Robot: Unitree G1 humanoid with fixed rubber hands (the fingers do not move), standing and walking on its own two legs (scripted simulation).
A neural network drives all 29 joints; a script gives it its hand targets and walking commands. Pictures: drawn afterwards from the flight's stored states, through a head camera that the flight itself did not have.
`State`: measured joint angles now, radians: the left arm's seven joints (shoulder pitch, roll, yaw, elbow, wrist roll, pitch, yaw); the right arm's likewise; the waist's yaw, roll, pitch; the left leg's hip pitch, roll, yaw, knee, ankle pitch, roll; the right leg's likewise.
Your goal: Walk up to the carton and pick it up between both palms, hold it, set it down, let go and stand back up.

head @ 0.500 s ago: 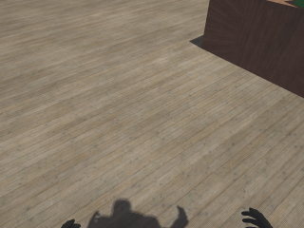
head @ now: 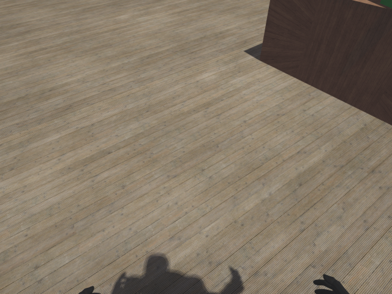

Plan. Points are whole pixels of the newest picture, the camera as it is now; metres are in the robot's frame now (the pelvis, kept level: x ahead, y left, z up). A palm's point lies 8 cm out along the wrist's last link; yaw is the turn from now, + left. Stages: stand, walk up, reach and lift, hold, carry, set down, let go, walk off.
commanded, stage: stand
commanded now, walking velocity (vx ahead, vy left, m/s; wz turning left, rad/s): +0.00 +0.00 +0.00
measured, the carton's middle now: out of the picture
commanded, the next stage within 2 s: walk up in 1.38 s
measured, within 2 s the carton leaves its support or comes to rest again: neither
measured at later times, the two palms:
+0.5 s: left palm out of the picture +0.08 +0.29 -0.10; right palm out of the picture +0.10 -0.26 -0.09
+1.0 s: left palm out of the picture +0.06 +0.29 -0.10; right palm out of the picture +0.07 -0.27 -0.09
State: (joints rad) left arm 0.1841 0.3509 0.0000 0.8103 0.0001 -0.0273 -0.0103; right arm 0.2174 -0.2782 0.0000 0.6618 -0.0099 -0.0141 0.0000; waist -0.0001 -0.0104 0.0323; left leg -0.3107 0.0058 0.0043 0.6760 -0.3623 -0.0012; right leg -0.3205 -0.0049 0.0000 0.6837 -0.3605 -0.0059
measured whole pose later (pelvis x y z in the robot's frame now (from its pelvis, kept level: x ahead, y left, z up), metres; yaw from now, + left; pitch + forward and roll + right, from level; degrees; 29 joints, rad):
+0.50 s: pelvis -0.02 +0.00 +0.01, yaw +0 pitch +0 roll +0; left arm 0.16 0.35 0.00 0.89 0.00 -0.03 -0.02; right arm 0.21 -0.28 0.00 0.73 -0.01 -0.02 0.00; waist 0.00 -0.01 0.03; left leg -0.31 0.01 0.00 0.60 -0.29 0.00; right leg -0.32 0.00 0.00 0.61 -0.29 0.00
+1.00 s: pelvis -0.03 +0.00 +0.02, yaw +0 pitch +1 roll +0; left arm 0.15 0.35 0.00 0.97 0.00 -0.03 -0.02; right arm 0.20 -0.28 0.00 0.82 -0.01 -0.02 0.00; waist 0.00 -0.01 0.03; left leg -0.30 0.01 0.01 0.50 -0.21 -0.01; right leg -0.32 0.00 0.00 0.52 -0.22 -0.01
